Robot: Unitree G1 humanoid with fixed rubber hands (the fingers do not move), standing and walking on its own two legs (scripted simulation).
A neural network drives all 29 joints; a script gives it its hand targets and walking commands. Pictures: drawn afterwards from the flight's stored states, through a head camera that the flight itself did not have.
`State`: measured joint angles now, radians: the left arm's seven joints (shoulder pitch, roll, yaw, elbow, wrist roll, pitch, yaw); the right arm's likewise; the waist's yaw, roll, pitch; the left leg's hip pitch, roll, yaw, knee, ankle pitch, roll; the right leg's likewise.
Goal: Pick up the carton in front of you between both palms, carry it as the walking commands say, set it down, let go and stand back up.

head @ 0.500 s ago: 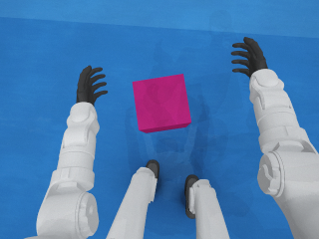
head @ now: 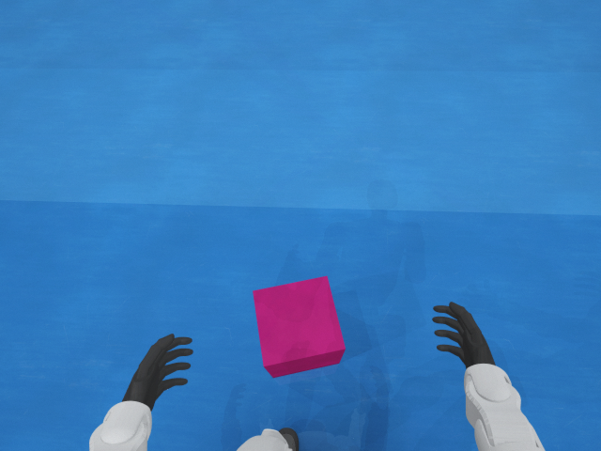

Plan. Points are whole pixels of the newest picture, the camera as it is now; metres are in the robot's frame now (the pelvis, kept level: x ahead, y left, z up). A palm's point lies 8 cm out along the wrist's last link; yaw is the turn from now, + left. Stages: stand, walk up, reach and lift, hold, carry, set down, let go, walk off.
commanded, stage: let go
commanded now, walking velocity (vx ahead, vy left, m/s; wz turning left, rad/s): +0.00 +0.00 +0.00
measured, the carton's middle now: (298, 329) +0.41 +0.07 -0.63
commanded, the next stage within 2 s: stand in 0.72 s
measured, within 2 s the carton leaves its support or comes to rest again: neither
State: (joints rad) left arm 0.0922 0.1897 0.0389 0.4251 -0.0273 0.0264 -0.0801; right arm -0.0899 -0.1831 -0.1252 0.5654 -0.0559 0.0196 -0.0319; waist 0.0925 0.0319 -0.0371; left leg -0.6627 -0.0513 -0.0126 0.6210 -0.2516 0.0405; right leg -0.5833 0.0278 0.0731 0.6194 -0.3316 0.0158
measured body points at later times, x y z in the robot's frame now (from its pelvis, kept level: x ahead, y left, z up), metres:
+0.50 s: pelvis +0.01 -0.03 +0.02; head +0.02 -0.02 +0.47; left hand +0.18 +0.20 -0.06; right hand +0.17 -0.27 -0.05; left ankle +0.02 +0.09 -0.72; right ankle -0.03 -0.13 -0.72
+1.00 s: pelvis +0.01 -0.02 +0.01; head +0.02 +0.01 +0.46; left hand +0.15 +0.27 -0.09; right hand +0.15 -0.31 -0.07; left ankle +0.02 +0.09 -0.72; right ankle -0.03 -0.13 -0.72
